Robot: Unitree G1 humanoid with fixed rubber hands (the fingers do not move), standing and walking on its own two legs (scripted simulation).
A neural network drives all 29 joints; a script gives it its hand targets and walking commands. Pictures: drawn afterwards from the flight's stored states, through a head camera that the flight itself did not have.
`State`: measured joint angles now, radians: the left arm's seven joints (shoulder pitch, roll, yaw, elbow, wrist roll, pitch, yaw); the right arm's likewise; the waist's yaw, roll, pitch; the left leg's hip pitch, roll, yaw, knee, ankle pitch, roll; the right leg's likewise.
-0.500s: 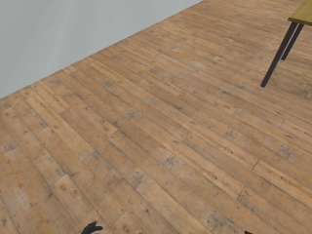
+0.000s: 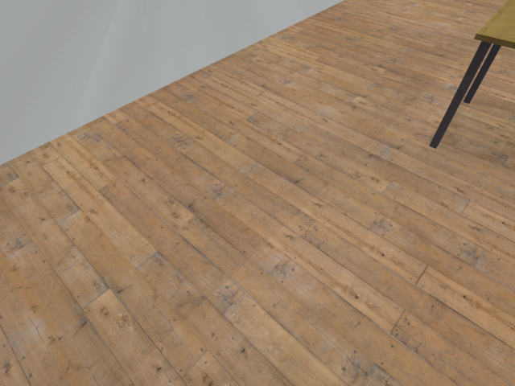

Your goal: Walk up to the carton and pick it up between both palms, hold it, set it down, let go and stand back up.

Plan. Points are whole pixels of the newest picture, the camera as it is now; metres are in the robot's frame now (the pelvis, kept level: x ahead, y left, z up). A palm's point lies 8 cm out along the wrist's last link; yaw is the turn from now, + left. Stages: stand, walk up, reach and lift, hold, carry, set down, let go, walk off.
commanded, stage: stand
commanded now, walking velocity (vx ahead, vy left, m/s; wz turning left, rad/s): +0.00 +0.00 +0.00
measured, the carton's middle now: out of the picture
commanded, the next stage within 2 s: walk up in 1.10 s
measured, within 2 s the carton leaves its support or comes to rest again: neither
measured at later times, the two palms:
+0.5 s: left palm out of the picture +0.02 +0.22 -0.13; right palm out of the picture +0.01 -0.22 -0.13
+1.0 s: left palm out of the picture -0.02 +0.20 -0.14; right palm out of the picture -0.03 -0.21 -0.14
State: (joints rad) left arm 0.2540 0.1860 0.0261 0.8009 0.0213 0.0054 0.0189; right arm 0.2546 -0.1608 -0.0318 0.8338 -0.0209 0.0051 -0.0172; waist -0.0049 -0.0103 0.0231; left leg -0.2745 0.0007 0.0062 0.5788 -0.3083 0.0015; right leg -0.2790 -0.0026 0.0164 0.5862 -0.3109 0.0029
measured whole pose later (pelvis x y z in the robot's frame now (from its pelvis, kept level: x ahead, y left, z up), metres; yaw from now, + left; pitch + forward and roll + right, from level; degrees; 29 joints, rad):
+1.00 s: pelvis +0.00 +0.00 +0.01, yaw +0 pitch -2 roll +0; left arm 0.30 0.12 0.00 1.12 0.01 0.00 0.04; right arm 0.29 -0.11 -0.01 1.15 -0.01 0.00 -0.04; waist 0.00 0.00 0.05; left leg -0.18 0.01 0.01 0.45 -0.24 -0.01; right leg -0.18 0.00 0.02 0.45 -0.24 0.00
